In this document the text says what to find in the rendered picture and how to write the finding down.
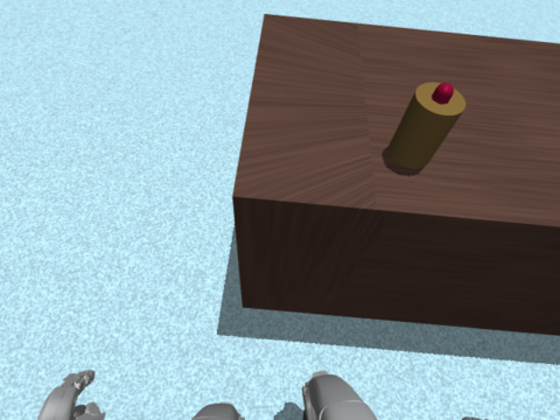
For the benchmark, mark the left robot hand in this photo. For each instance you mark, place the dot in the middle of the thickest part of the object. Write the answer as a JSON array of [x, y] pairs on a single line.
[[60, 404]]

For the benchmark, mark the bottle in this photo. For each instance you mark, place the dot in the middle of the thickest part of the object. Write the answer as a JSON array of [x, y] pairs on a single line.
[[431, 114]]

